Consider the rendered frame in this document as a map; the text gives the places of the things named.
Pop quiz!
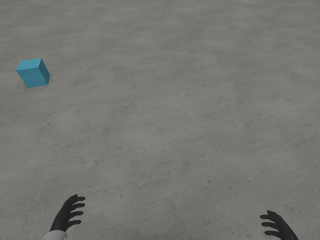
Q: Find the left robot hand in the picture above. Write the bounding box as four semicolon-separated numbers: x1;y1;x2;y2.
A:
50;194;86;232

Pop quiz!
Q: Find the right robot hand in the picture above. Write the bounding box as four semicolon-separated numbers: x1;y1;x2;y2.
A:
260;210;299;240

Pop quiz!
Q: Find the carton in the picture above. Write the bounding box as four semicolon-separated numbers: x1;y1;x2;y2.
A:
16;58;51;88

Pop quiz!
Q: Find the left robot forearm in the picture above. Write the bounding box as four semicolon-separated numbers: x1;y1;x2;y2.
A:
41;230;68;240

